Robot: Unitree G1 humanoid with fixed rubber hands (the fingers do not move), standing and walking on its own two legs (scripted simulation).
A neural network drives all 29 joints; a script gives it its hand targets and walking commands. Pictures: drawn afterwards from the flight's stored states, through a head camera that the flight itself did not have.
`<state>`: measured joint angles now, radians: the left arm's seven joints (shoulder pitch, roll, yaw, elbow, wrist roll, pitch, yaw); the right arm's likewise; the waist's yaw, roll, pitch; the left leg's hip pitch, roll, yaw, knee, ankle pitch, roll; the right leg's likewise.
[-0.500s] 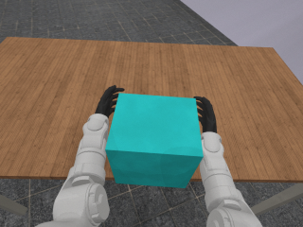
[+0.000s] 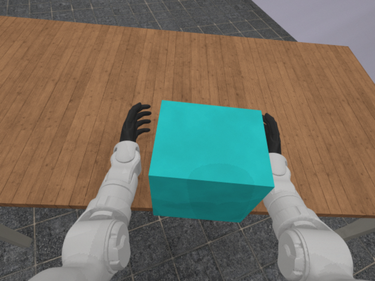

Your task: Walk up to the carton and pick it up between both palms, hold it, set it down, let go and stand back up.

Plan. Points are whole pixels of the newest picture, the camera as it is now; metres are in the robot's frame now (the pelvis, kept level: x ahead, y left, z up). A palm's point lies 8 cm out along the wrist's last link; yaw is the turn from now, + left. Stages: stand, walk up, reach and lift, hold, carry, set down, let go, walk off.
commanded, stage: set down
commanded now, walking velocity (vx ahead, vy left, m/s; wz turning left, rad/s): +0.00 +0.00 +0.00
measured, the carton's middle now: (204, 166) +0.35 -0.01 +0.04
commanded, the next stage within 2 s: none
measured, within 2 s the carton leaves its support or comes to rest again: neither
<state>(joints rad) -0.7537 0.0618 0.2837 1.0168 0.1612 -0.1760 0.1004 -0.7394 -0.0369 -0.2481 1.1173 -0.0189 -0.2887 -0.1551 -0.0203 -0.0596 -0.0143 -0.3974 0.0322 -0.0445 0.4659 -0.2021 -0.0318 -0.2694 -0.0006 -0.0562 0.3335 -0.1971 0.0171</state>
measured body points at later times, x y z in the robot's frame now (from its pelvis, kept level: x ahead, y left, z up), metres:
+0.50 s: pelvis -0.02 +0.01 +0.00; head +0.01 +0.04 +0.45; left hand +0.40 +0.18 +0.06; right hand +0.37 -0.18 +0.04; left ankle +0.01 +0.12 -0.74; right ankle -0.03 -0.13 -0.74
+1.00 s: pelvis -0.04 +0.00 +0.00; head -0.03 +0.02 +0.45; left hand +0.32 +0.20 +0.05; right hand +0.30 -0.21 +0.04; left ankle +0.01 +0.12 -0.74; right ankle -0.03 -0.13 -0.74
